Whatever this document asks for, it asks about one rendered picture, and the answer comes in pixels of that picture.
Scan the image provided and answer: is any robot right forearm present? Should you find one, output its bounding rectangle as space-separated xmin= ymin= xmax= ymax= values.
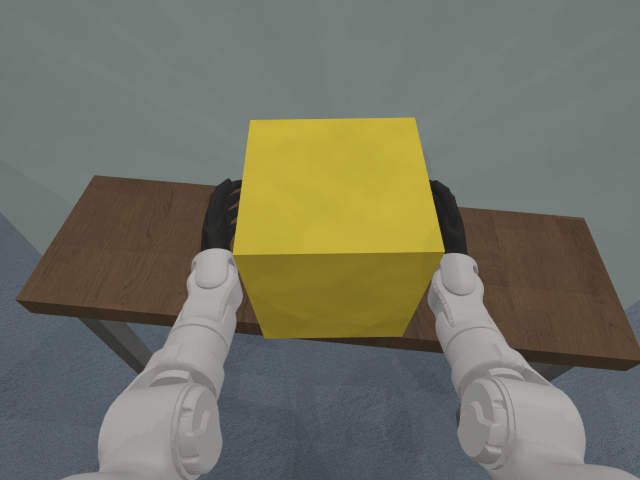
xmin=428 ymin=253 xmax=586 ymax=456

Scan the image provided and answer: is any table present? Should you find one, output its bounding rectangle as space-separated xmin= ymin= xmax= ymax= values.
xmin=15 ymin=175 xmax=640 ymax=428

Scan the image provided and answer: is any robot left hand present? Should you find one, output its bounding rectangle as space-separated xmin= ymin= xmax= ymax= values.
xmin=201 ymin=178 xmax=242 ymax=252

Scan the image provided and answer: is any carton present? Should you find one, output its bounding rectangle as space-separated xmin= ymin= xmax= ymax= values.
xmin=233 ymin=118 xmax=445 ymax=339

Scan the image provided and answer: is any right robot upper arm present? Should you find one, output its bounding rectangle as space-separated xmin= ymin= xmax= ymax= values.
xmin=457 ymin=375 xmax=640 ymax=480

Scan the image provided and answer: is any left robot upper arm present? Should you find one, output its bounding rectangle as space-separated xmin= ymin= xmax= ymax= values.
xmin=61 ymin=382 xmax=223 ymax=480

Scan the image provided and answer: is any robot left forearm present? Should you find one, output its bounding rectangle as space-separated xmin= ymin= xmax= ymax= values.
xmin=98 ymin=248 xmax=243 ymax=466

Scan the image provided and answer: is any robot right hand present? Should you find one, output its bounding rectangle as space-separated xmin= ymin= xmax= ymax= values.
xmin=429 ymin=180 xmax=468 ymax=256

